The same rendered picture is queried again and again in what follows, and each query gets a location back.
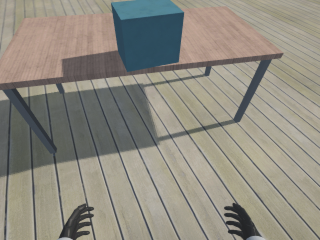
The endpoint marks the carton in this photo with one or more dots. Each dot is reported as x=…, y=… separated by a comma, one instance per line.
x=148, y=32

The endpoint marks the table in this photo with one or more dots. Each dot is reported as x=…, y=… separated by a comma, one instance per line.
x=71, y=48

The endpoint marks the right robot hand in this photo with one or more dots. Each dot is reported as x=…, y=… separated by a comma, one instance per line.
x=245, y=223

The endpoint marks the left robot hand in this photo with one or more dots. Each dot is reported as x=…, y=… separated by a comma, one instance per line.
x=72, y=225

